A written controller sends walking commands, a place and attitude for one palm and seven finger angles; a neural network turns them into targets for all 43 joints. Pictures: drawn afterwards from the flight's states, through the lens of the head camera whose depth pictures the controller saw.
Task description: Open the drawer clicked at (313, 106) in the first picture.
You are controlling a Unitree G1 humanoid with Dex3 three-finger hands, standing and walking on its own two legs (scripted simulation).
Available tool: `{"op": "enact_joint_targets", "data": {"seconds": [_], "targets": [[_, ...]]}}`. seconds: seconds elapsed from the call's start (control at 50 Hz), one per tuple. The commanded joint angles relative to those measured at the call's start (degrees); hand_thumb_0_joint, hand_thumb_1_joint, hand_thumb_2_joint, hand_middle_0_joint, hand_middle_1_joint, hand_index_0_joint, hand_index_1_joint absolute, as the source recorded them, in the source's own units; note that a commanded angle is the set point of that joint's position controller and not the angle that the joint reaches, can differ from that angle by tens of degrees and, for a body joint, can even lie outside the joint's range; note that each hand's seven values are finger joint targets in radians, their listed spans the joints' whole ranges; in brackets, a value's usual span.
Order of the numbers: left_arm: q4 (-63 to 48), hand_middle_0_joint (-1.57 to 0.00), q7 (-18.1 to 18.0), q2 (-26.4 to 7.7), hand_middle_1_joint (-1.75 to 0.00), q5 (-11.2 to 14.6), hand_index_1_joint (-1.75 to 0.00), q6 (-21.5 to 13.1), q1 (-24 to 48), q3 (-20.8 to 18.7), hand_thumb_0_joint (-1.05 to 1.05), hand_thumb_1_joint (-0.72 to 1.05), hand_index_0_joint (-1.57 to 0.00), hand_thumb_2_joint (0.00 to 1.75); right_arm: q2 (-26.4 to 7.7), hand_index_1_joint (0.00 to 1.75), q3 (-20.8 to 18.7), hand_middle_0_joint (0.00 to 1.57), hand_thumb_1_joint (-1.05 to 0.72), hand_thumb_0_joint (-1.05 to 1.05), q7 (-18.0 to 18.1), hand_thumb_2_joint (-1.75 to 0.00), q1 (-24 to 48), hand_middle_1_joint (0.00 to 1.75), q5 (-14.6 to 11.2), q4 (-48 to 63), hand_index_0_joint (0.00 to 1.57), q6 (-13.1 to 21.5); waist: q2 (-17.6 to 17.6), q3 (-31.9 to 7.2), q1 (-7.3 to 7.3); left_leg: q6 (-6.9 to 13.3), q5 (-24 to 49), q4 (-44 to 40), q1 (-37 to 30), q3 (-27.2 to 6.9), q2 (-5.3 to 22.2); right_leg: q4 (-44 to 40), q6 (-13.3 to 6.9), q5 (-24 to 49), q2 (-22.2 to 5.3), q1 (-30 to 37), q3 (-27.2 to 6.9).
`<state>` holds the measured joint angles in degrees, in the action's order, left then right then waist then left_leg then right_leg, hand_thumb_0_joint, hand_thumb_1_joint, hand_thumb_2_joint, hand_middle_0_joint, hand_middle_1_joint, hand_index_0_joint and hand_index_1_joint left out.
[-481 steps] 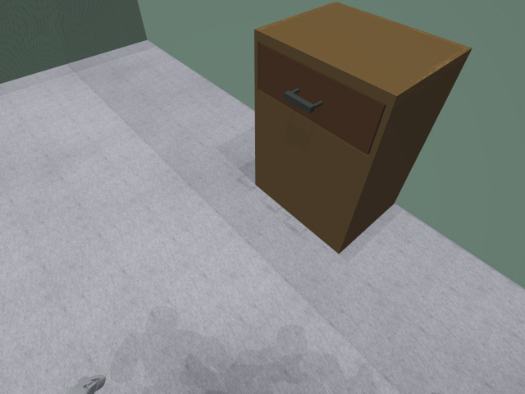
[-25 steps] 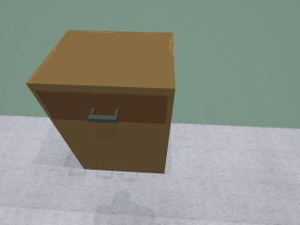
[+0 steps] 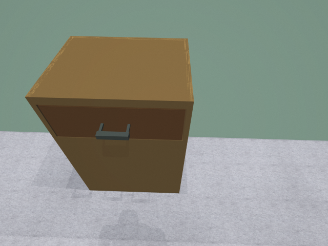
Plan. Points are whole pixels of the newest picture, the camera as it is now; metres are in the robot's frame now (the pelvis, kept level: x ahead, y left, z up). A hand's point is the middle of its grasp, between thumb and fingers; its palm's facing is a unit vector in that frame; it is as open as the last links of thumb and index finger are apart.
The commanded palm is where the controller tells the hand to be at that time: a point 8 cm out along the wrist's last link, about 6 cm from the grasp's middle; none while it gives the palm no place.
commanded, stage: come to a stop and stand still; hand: left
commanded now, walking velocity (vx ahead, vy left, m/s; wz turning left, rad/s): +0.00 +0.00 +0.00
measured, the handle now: (114, 131) +0.52 +0.22 -0.11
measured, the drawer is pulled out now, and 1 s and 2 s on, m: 0.00 0.00 0.00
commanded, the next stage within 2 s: look again from close up in 0.38 s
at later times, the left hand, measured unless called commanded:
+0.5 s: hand out of the picture -0.02 +0.17 -0.18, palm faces +0.03 -0.98 -0.18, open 7.4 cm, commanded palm none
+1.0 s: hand out of the picture -0.04 +0.24 -0.18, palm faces +0.02 -0.98 -0.18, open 7.4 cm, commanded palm none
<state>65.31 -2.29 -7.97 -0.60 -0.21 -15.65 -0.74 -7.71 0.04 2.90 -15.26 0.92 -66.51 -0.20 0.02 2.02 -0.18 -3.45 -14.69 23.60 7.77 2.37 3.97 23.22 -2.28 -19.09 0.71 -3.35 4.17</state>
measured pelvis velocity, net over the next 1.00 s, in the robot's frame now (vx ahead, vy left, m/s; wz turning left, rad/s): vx -0.06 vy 0.06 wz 0.00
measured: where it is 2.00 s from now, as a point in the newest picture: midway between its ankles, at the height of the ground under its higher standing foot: outside the picture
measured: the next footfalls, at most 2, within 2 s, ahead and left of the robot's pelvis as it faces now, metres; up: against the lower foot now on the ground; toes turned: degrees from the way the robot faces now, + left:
right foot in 1.90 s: +0.09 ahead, -0.12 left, +0.00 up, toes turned -9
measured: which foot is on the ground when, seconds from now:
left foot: down 0.00-1.00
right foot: down 0.00-1.00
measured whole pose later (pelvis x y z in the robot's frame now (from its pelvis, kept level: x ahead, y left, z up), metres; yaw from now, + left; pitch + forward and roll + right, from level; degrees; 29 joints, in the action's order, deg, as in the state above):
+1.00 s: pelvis -0.06 +0.06 -0.01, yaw +0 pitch -3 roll -1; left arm 57.0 -1.8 -10.3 -1.4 1.1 -18.7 0.2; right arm -9.6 -0.2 1.1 -15.0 1.4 -57.1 -0.8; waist 1.2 0.3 -0.4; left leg 1.7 -14.2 31.3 14.8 3.7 1.1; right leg 28.5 2.0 -16.4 -2.6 -9.4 2.8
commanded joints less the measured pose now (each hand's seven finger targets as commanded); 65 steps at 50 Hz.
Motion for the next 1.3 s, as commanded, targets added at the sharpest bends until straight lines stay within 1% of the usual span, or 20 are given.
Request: {"op": "enact_joint_targets", "data": {"seconds": [0.0,0.26,0.44,0.46,0.48,0.5,0.52,0.58,0.62,0.66,0.68,0.72,0.76,0.84,1.0,1.1,1.16,1.2,1.24,1.28], "targets": [[-0.90,-0.20,-0.37,-5.07,-0.30,0.27,-0.30,-0.47,-4.77,-0.68,0.00,0.90,-0.20,0.90,-4.78,0.30,-0.68,0.20,-0.90,0.00,-0.04,-0.90,-4.27,0.30,-0.28,1.39,0.20,0.60,-0.04,2.24,-0.19,3.46,18.01,-1.66,-1.51,-1.78,3.08,-3.96,0.69,21.77,-6.93,-4.21,-4.21],[-0.99,-0.20,-0.47,-5.28,-0.30,0.23,-0.30,-0.58,-5.05,-0.62,0.00,0.90,-0.20,0.90,-4.84,0.30,-0.67,0.20,-0.90,0.00,-0.09,-0.90,-5.35,0.30,-0.47,1.03,0.20,1.08,-0.12,0.88,-0.14,3.97,20.34,-2.17,-2.69,-2.03,3.06,-3.79,0.99,21.32,-7.00,-3.35,-3.90],[-0.38,-0.20,-0.55,-4.79,-0.30,0.18,-0.30,-0.75,-5.89,-0.41,0.00,0.90,-0.20,0.90,-4.73,0.30,-0.69,0.20,-0.90,0.00,-0.05,-0.90,-5.14,0.30,-0.43,1.09,0.20,1.11,-0.01,2.23,-0.04,3.96,19.20,-2.52,-2.61,-2.03,2.88,-4.37,1.07,21.31,-7.17,-4.23,-4.10],[-5.72,-0.20,-0.23,-13.55,-0.30,-1.12,-0.30,-2.18,-6.49,0.04,0.00,0.90,-0.20,0.90,-10.24,0.30,-1.53,0.20,-0.90,0.00,-1.32,-0.90,-3.25,0.30,-0.06,7.83,0.20,1.50,3.92,7.13,0.13,3.36,15.75,2.05,2.02,-4.23,0.49,-3.51,0.77,24.55,-6.48,-7.76,-5.98],[-5.83,-0.20,-0.64,-9.18,-0.30,-0.91,-0.30,-2.34,-5.52,-1.17,0.00,0.90,-0.20,0.90,-9.44,0.30,-1.98,0.20,-0.90,0.00,-0.88,-0.90,-3.60,0.30,0.63,9.57,0.20,2.51,-3.72,2.05,1.04,3.66,16.74,4.83,3.84,-2.07,1.54,1.14,0.19,26.44,-8.63,-5.51,-6.54],[-5.74,-0.20,-0.73,-9.31,-0.30,-0.86,-0.30,-2.60,-5.36,-1.63,0.00,0.90,-0.20,0.90,-6.96,0.30,-2.10,0.20,-0.90,0.00,-0.30,-0.90,-3.87,0.30,0.90,8.58,0.20,2.63,-5.74,-3.60,1.11,4.52,21.49,6.31,2.42,-2.11,0.72,3.67,-0.94,38.39,-8.91,-2.41,-7.04],[-5.76,-0.20,-0.80,-7.94,-0.30,-0.46,-0.30,-2.72,-7.44,-1.07,0.00,0.90,-0.20,0.90,-5.93,0.30,-1.54,0.20,-0.90,0.00,-0.08,-0.90,-5.24,0.30,0.64,8.70,0.20,2.58,-4.66,-7.03,0.67,4.66,21.72,8.25,2.11,-1.85,0.31,4.27,-0.96,44.84,-9.56,-0.16,-6.83],[-6.74,-0.20,-0.67,-8.32,-0.30,-0.19,-0.30,-2.13,-8.00,-0.89,0.00,0.90,-0.20,0.90,-5.81,0.30,-1.31,0.20,-0.90,0.00,-0.49,-0.90,-4.94,0.30,0.26,10.88,0.20,1.47,10.04,-6.11,0.51,4.60,8.73,9.18,7.37,-0.53,-1.27,5.01,-0.95,54.02,-10.28,2.63,-6.96],[-7.78,-0.20,-0.64,-8.13,-0.30,-0.38,-0.30,-1.50,-7.22,-1.02,0.00,0.90,-0.20,0.90,-6.40,0.30,-1.76,0.20,-0.90,0.00,-0.51,-0.90,-4.20,0.30,0.11,11.56,0.20,0.97,10.43,-2.80,0.73,4.60,6.25,8.07,8.05,-0.37,-1.18,4.36,-0.91,48.75,-10.07,-0.34,-6.76],[-8.74,-0.20,-0.64,-7.74,-0.30,-0.46,-0.30,-1.08,-7.04,-0.60,0.00,0.90,-0.20,0.90,-6.53,0.30,-1.44,0.20,-0.90,0.00,-0.72,-0.90,-4.42,0.30,0.15,11.31,0.20,0.88,5.89,-2.38,0.81,4.85,13.67,6.81,5.26,-0.40,-0.36,5.17,-0.36,42.79,-8.37,-2.60,-5.95],[-9.29,-0.20,-0.61,-7.75,-0.30,-0.31,-0.30,-0.70,-6.80,-0.58,0.00,0.90,-0.20,0.90,-7.39,0.30,-1.67,0.20,-0.90,0.00,-0.69,-0.90,-4.38,0.30,0.14,11.13,0.20,0.74,3.15,-1.13,0.81,4.93,16.42,6.86,4.05,-0.87,0.41,4.93,-0.03,35.82,-7.68,-4.91,-5.30],[-9.84,-0.20,-0.50,-7.77,-0.30,-0.31,-0.30,-0.16,-6.38,-0.57,0.00,0.90,-0.20,0.90,-8.32,0.30,-1.86,0.20,-0.90,0.00,-0.76,-0.90,-3.12,0.30,0.16,11.08,0.20,0.44,-1.02,1.47,0.50,5.19,16.52,5.65,4.46,-2.16,1.56,3.43,0.43,21.90,-6.41,-8.40,-5.26],[-10.16,-0.20,-0.44,-7.78,-0.30,-0.50,-0.30,0.11,-6.49,-0.36,0.00,0.90,-0.20,0.90,-8.76,0.30,-1.66,0.20,-0.90,0.00,-1.02,-0.90,-2.60,0.30,0.16,11.36,0.20,0.41,-3.42,2.34,0.21,5.61,15.49,4.51,5.55,-3.01,2.07,2.29,0.72,14.74,-5.63,-8.78,-5.03],[-10.60,-0.20,-0.12,-7.94,-0.30,-0.48,-0.30,0.34,-5.81,-0.30,0.00,0.90,-0.20,0.90,-9.15,0.30,-1.69,0.20,-0.90,0.00,-1.48,-0.90,-1.31,0.30,0.24,12.21,0.20,0.13,-2.31,5.27,0.14,5.58,0.02,0.25,9.93,-4.56,1.69,-0.37,1.13,3.22,-5.23,-10.70,-5.29],[-10.03,-0.20,0.11,-6.69,-0.30,-0.80,-0.30,0.51,-7.42,0.01,0.00,0.90,-0.20,0.90,-10.09,0.30,-2.12,0.20,-0.90,0.00,-1.92,-0.90,-1.63,0.30,0.21,12.19,0.20,0.05,-3.22,3.70,-0.31,6.22,-12.72,-7.33,12.52,-8.08,3.26,0.72,2.28,1.87,-4.34,-8.78,-2.82],[-8.84,-0.20,0.13,-6.01,-0.30,-0.92,-0.30,0.35,-9.24,-0.03,0.00,0.90,-0.20,0.90,-9.90,0.30,-2.34,0.20,-0.90,0.00,-2.01,-0.90,-2.41,0.30,0.07,11.19,0.20,-0.07,-2.69,2.53,-0.42,6.30,-14.25,-8.60,12.54,-8.42,3.28,0.35,2.42,1.70,-4.47,-8.22,-2.80],[-7.66,-0.20,0.53,-5.33,-0.30,-1.42,-0.30,0.73,-11.12,-0.28,0.00,0.90,-0.20,0.90,-11.03,0.30,-2.89,0.20,-0.90,0.00,-1.86,-0.90,-3.64,0.30,0.30,9.89,0.20,-0.56,-5.02,1.82,-0.10,6.94,-24.78,-11.84,12.23,-10.39,4.86,3.10,2.61,-5.99,-2.36,-9.39,-0.28],[-7.08,-0.20,0.95,-4.29,-0.30,-1.74,-0.30,1.26,-12.49,-0.47,0.00,0.90,-0.20,0.90,-12.03,0.30,-3.52,0.20,-0.90,0.00,-1.47,-0.90,-3.20,0.30,0.48,9.53,0.20,-0.94,-6.28,3.12,-0.46,7.94,-28.53,-13.50,14.03,-11.97,6.94,6.00,2.43,-5.70,-1.13,-9.75,1.46],[-6.37,-0.20,1.39,-3.15,-0.30,-1.69,-0.30,1.79,-14.48,-0.64,0.00,0.90,-0.20,0.90,-12.30,0.30,-3.82,0.20,-0.90,0.00,-1.17,-0.90,-2.57,0.30,0.58,9.38,0.20,-1.23,-6.14,5.51,-1.11,8.38,-28.86,-14.05,16.70,-11.80,7.83,6.98,2.01,-4.18,-0.66,-9.09,2.34],[-5.82,-0.20,1.75,-2.65,-0.30,-1.52,-0.30,1.82,-15.24,-0.78,0.00,0.90,-0.20,0.90,-11.75,0.30,-3.89,0.20,-0.90,0.00,-0.87,-0.90,-3.10,0.30,0.65,8.68,0.20,-1.02,-5.56,4.93,-1.02,8.16,-26.73,-13.07,15.36,-10.76,7.32,5.39,1.49,-3.18,-0.58,-8.88,2.12]]}}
